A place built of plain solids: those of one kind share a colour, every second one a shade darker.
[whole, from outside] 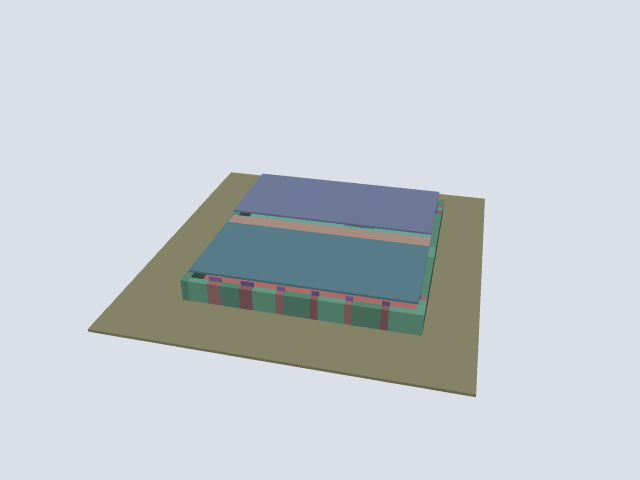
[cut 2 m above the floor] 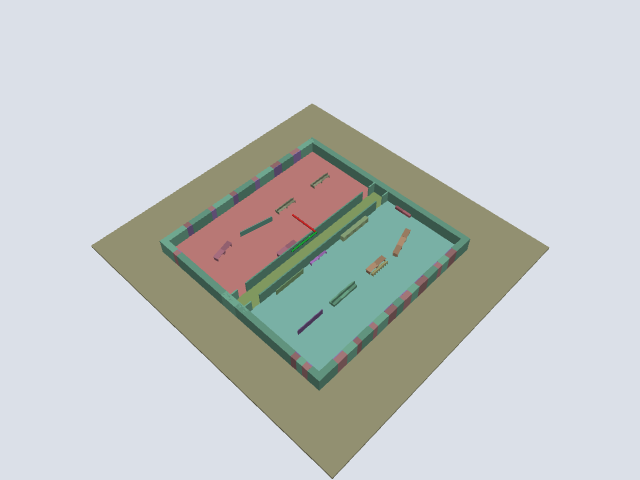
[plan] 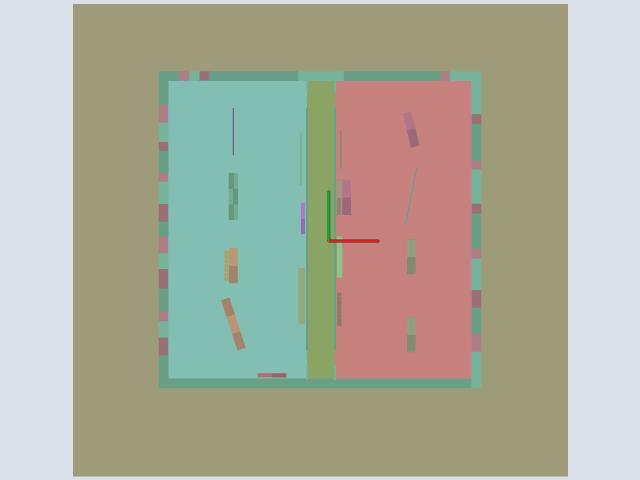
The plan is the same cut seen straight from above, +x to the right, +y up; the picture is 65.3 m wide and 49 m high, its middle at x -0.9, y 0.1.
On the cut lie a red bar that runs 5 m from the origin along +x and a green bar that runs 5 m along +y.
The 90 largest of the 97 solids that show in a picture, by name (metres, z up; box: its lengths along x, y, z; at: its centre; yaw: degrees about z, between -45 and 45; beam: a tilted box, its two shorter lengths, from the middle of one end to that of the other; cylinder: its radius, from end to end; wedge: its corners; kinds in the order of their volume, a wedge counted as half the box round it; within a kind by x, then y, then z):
{
 "ground_under_all_1": {"box": [50.53, 48.23, 0.4], "at": [-0.85, 0.07, -0.75]},
 "wall_1": {"box": [1.0, 3.37, 3.2], "at": [-16.85, -13.34, 1.0]},
 "wall_2": {"box": [1.0, 1.67, 3.2], "at": [-16.85, -9.02, 1.0]},
 "wall_3": {"box": [1.0, 2.33, 3.2], "at": [-16.85, -6.02, 1.0]},
 "wall_4": {"box": [1.0, 1.64, 3.2], "at": [-16.85, -2.04, 1.0]},
 "wall_5": {"box": [1.0, 1.49, 3.2], "at": [-16.85, 1.23, 1.0]},
 "wall_6": {"box": [1.0, 2.26, 3.2], "at": [-16.85, 4.91, 1.0]},
 "wall_7": {"box": [1.0, 2.28, 3.2], "at": [-16.85, 8.07, 1.0]},
 "wall_8": {"box": [1.0, 1.96, 3.2], "at": [-16.85, 11.1, 1.0]},
 "wall_9": {"box": [1.0, 3.45, 3.2], "at": [-16.85, 15.6, 1.0]},
 "wall_10": {"box": [2.1, 1.0, 3.2], "at": [-16.3, 16.83, 1.0]},
 "wall_11": {"box": [1.05, 1.0, 3.2], "at": [-13.73, 16.83, 1.0]},
 "wall_12": {"box": [16.03, 1.0, 3.2], "at": [-9.34, -14.53, 1.0]},
 "wall_13": {"box": [10.88, 1.0, 3.2], "at": [-6.76, 16.83, 1.0]},
 "wall_14": {"box": [0.2, 1.55, 3.2], "at": [-2.23, -13.45, 1.0]},
 "wall_15": {"box": [0.2, 24.8, 3.2], "at": [-2.23, 1.23, 1.0]},
 "wall_16": {"box": [0.2, 1.4, 3.2], "at": [-2.23, 15.83, 1.0]},
 "wall_17": {"box": [4.65, 1.0, 3.2], "at": [-0.8, -14.53, 1.0]},
 "wall_18": {"box": [4.65, 1.0, 3.2], "at": [-0.8, 16.83, 1.0]},
 "wall_19": {"box": [0.2, 1.55, 3.2], "at": [0.62, -13.45, 1.0]},
 "wall_20": {"box": [0.2, 24.8, 3.2], "at": [0.62, 1.23, 1.0]},
 "wall_21": {"box": [0.2, 1.4, 3.2], "at": [0.62, 15.83, 1.0]},
 "wall_22": {"box": [11.73, 1.0, 3.2], "at": [5.59, 16.83, 1.0]},
 "wall_23": {"box": [15.83, 1.0, 3.2], "at": [7.64, -14.53, 1.0]},
 "wall_24": {"box": [3.2, 1.0, 3.2], "at": [13.95, 16.83, 1.0]},
 "wall_25": {"box": [1.0, 3.73, 3.2], "at": [15.05, -13.16, 1.0]},
 "wall_26": {"box": [1.0, 2.68, 3.2], "at": [15.05, -8.15, 1.0]},
 "wall_27": {"box": [1.0, 3.2, 3.2], "at": [15.05, -3.42, 1.0]},
 "wall_28": {"box": [1.0, 3.62, 3.2], "at": [15.05, 0.99, 1.0]},
 "wall_29": {"box": [1.0, 3.5, 3.2], "at": [15.05, 5.55, 1.0]},
 "wall_30": {"box": [1.0, 3.74, 3.2], "at": [15.05, 10.07, 1.0]},
 "wall_31": {"box": [1.0, 4.38, 3.2], "at": [15.05, 15.14, 1.0]},
 "floor_study_1": {"box": [14.23, 30.55, 0.6], "at": [-9.34, 1.15, -0.3]},
 "floor_store_1": {"box": [14.03, 30.55, 0.6], "at": [7.64, 1.15, -0.3]},
 "ceil_study_1": {"box": [14.23, 30.55, 0.3], "at": [-9.34, 1.15, 4.25]},
 "ceil_store_1": {"box": [14.03, 30.55, 0.3], "at": [7.64, 1.15, 3.65]},
 "wall_mass_1": {"box": [0.85, 1.8, 3.2], "at": [-16.93, -10.76, 1.0]},
 "wall_mass_2": {"box": [0.85, 1.0, 3.2], "at": [-16.93, -7.68, 1.0]},
 "wall_mass_3": {"box": [0.85, 2.0, 3.2], "at": [-16.93, -3.85, 1.0]},
 "wall_mass_4": {"box": [0.85, 1.7, 3.2], "at": [-16.93, -0.36, 1.0]},
 "wall_mass_5": {"box": [0.85, 1.8, 3.2], "at": [-16.93, 2.88, 1.0]},
 "wall_mass_6": {"box": [0.85, 0.9, 3.2], "at": [-16.93, 6.49, 1.0]},
 "wall_mass_7": {"box": [0.85, 0.9, 3.2], "at": [-16.93, 9.66, 1.0]},
 "wall_mass_8": {"box": [0.85, 1.8, 3.2], "at": [-16.93, 12.97, 1.0]},
 "wall_mass_9": {"box": [1.0, 0.85, 3.2], "at": [-14.76, 16.9, 1.0]},
 "wall_mass_10": {"box": [1.0, 0.85, 3.2], "at": [-12.71, 16.9, 1.0]},
 "wall_mass_11": {"box": [0.9, 0.85, 3.2], "at": [11.9, 16.9, 1.0]},
 "wall_mass_12": {"box": [0.85, 1.8, 3.2], "at": [15.13, -10.39, 1.0]},
 "wall_mass_13": {"box": [0.85, 1.8, 3.2], "at": [15.13, -5.92, 1.0]},
 "wall_mass_14": {"box": [0.85, 1.0, 3.2], "at": [15.13, -1.31, 1.0]},
 "wall_mass_15": {"box": [0.85, 1.0, 3.2], "at": [15.13, 3.31, 1.0]},
 "wall_mass_16": {"box": [0.85, 0.9, 3.2], "at": [15.13, 7.75, 1.0]},
 "wall_mass_17": {"box": [0.85, 1.0, 3.2], "at": [15.13, 12.45, 1.0]},
 "floor_corr_1": {"box": [2.85, 30.55, 0.6], "at": [-0.8, 1.15, -0.3]},
 "ceil_corr_1": {"box": [2.85, 30.55, 0.3], "at": [-0.8, 1.15, 3.4]},
 "door_leaf_1": {"box": [0.12, 1.8, 3.87], "at": [14.64, -10.39, 1.33]},
 "door_leaf_2": {"box": [0.12, 1.8, 3.87], "at": [14.64, -5.92, 1.33]},
 "door_leaf_3": {"box": [0.12, 1.0, 3.87], "at": [14.64, -1.31, 1.33]},
 "door_leaf_4": {"box": [0.12, 1.0, 3.87], "at": [14.64, 3.31, 1.33]},
 "door_leaf_5": {"box": [0.12, 0.9, 3.87], "at": [14.64, 7.75, 1.33]},
 "door_leaf_6": {"box": [0.12, 1.0, 3.87], "at": [14.64, 12.45, 1.33]},
 "seat_settle_1": {"box": [0.42, 1.6, 0.47], "at": [-10.0, 2.94, 0.23]},
 "seat_settle_2": {"box": [0.42, 1.6, 0.47], "at": [-10.0, 4.53, 0.23]},
 "seat_settle_3": {"box": [0.42, 1.6, 0.47], "at": [-10.0, 6.13, 0.23]},
 "seat_settle_4": {"box": [0.1, 4.8, 1.05], "at": [-9.74, 4.53, 0.52]},
 "seat_settle_5": {"box": [0.42, 1.6, 0.47], "at": [-9.48, 2.94, 0.23]},
 "seat_settle_6": {"box": [0.42, 1.6, 0.47], "at": [-9.48, 4.53, 0.23]},
 "seat_settle_7": {"box": [0.42, 1.6, 0.47], "at": [-9.48, 6.13, 0.23]},
 "rail_bars_sto_1": {"box": [0.12, 5.73, 1.6], "at": [8.41, 4.6, 0.2], "yaw": -11.0},
 "rail_board_1": {"box": [0.12, 5.4, 1.6], "at": [-2.86, 8.38, 0.2]},
 "rail_bars_1": {"box": [0.12, 4.8, 1.6], "at": [-9.74, 11.19, 0.2]},
 "rail_board_sto_1": {"box": [0.12, 3.85, 1.6], "at": [1.24, 9.3, 0.2]},
 "seat_box_1": {"box": [1.45, 0.42, 0.47], "at": [-6.53, -13.71, 0.23]},
 "seat_box_2": {"box": [1.45, 0.42, 0.47], "at": [-5.08, -13.71, 0.23]},
 "table_1": {"box": [0.9, 1.8, 0.035], "at": [-10.29, -6.76, 0.72], "yaw": 18.0},
 "table_2": {"box": [0.9, 1.8, 0.035], "at": [-9.74, -8.48, 0.72], "yaw": 18.0},
 "table_3": {"box": [0.9, 1.8, 0.035], "at": [-9.74, -3.42, 0.72]},
 "table_4": {"box": [0.9, 1.8, 0.035], "at": [-9.74, -1.62, 0.72]},
 "table_5": {"box": [0.9, 1.8, 0.035], "at": [-9.18, -10.19, 0.72], "yaw": 18.0},
 "table_sto_1": {"box": [0.9, 1.8, 0.035], "at": [1.81, 3.54, 0.74]},
 "table_sto_2": {"box": [0.9, 1.8, 0.035], "at": [1.81, 5.34, 0.74]},
 "table_sto_3": {"box": [0.9, 1.8, 0.035], "at": [8.21, 12.26, 0.74], "yaw": 13.0},
 "table_sto_4": {"box": [0.9, 1.8, 0.035], "at": [8.61, 10.51, 0.74], "yaw": 13.0},
 "counter_issue_1": {"box": [0.7, 5.7, 0.035], "at": [-2.78, -5.61, 0.93]},
 "bench_sto_1": {"box": [0.42, 1.73, 0.035], "at": [1.03, 3.54, 0.48]},
 "bench_sto_2": {"box": [0.42, 1.73, 0.035], "at": [1.03, 5.34, 0.48]},
 "bench_sto_3": {"box": [0.42, 1.73, 0.035], "at": [8.18, -10.46, 0.48]},
 "bench_sto_4": {"box": [0.42, 1.73, 0.035], "at": [8.63, -10.46, 0.48]},
 "bench_sto_5": {"box": [0.42, 1.73, 0.035], "at": [8.63, -8.66, 0.48]},
 "sideboard_sto_1": {"box": [0.55, 4.21, 0.035], "at": [1.1, -1.62, 0.72]}
}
